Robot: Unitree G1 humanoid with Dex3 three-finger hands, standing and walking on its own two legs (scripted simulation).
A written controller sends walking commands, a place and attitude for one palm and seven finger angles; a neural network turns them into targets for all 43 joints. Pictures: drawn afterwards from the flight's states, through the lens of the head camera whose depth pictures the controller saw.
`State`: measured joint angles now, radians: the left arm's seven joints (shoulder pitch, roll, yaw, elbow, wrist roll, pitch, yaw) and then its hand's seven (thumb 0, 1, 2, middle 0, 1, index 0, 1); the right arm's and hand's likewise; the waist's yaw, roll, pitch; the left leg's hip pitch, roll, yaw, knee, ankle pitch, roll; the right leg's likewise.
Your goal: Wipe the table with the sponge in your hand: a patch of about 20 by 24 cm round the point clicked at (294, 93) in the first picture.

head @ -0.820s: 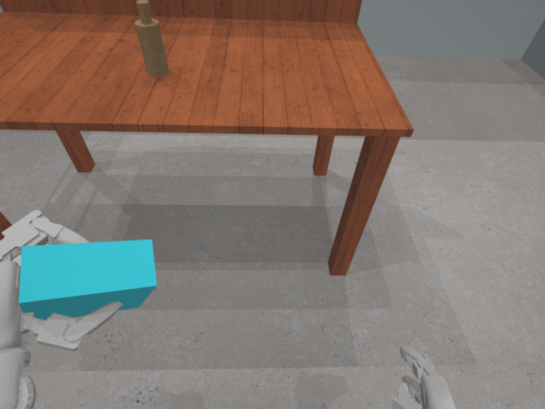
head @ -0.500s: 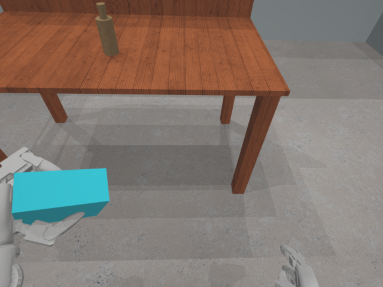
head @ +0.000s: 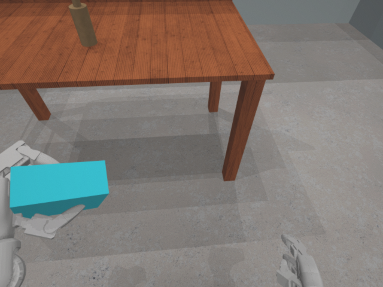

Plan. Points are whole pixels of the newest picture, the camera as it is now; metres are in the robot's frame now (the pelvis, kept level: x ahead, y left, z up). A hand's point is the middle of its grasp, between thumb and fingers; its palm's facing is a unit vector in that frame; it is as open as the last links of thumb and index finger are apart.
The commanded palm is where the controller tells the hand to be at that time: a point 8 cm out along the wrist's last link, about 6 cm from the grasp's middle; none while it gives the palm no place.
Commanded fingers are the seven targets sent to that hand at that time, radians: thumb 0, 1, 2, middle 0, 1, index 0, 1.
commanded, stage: turn to face it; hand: left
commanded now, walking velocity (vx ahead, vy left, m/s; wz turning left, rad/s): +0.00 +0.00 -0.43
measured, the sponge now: (75, 189) +0.23 +0.21 +0.15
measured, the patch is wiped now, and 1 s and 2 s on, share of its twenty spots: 0.00 0.00 0.00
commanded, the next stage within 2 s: take the last steps up to it in 0.70 s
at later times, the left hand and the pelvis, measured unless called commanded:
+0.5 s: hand (77, 182) +0.23 +0.20 +0.16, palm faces +0.35 -0.82 -0.45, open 9.6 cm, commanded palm +0.19 +0.25 +0.19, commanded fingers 0.00 0.10 1.30 -1.20 -1.60 -1.20 -1.60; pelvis +0.00 -0.01 -0.02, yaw -6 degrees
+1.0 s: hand (124, 179) +0.24 +0.13 +0.17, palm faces +0.19 -0.89 -0.41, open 9.6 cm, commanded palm +0.20 +0.18 +0.19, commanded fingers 0.00 0.10 1.30 -1.20 -1.60 -1.20 -1.60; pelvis -0.03 -0.04 +0.00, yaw -16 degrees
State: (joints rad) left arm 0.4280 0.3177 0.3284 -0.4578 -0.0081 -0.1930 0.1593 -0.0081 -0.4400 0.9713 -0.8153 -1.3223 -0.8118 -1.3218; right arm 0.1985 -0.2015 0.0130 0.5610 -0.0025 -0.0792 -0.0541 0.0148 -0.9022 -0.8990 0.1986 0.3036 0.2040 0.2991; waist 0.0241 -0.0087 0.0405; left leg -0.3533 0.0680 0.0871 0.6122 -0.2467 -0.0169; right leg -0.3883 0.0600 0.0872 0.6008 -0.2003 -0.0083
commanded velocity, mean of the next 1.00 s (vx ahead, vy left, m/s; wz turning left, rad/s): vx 0.07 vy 0.01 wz -0.23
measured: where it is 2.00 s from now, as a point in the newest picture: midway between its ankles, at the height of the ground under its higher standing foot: outside the picture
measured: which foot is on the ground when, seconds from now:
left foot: down 0.00-0.48, up 0.50-0.70, down 0.72-1.00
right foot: down 0.00-0.74, up 0.76-0.98, down 1.00-1.00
